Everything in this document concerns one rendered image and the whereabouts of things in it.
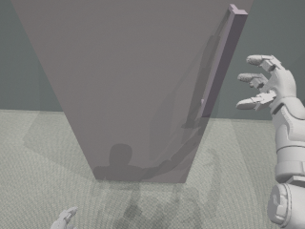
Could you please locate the fridge door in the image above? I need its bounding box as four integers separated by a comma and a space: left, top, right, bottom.
11, 0, 254, 183

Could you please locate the robot right forearm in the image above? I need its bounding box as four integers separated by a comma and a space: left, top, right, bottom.
270, 96, 305, 188

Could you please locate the robot right upper arm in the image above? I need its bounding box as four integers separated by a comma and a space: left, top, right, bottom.
267, 183, 305, 229

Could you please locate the left robot hand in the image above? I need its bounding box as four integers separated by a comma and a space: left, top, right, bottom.
50, 206, 78, 229

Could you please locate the handle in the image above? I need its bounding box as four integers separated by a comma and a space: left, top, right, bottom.
200, 4, 249, 117

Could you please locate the right robot hand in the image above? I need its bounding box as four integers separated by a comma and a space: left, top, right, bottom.
235, 54, 296, 112

